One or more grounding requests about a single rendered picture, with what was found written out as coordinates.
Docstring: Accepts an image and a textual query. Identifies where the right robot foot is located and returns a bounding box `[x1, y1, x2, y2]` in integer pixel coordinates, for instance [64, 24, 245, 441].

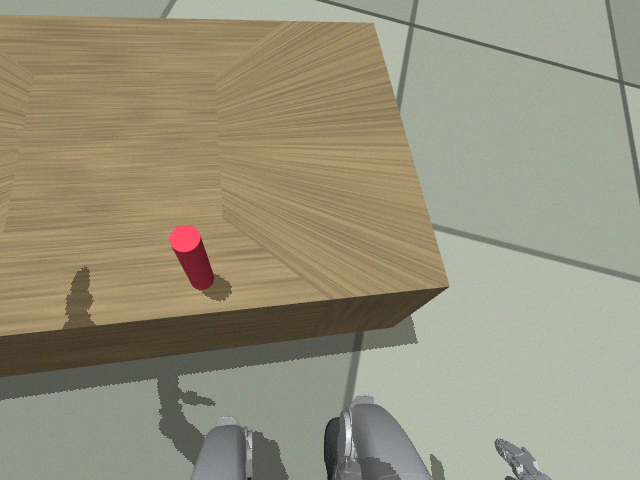
[324, 417, 340, 480]

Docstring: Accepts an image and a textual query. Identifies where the can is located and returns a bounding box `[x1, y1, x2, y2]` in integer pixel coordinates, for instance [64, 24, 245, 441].
[169, 225, 214, 290]

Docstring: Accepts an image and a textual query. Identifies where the right robot hand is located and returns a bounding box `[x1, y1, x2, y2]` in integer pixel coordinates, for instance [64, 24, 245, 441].
[495, 439, 551, 480]

